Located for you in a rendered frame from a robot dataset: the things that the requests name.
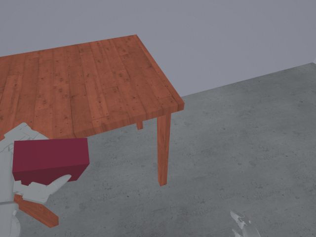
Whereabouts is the left robot hand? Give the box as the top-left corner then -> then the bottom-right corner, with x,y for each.
0,122 -> 71,204

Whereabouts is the right robot hand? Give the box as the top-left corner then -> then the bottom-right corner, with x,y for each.
230,210 -> 260,237

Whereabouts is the sponge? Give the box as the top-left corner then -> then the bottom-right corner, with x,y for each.
12,138 -> 90,186

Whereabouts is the table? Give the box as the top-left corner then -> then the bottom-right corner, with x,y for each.
0,35 -> 185,228

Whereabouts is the left robot forearm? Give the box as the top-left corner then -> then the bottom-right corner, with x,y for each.
0,201 -> 22,237

